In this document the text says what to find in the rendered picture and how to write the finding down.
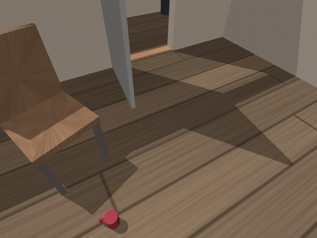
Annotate chair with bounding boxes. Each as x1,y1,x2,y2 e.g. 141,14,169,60
0,23,109,196

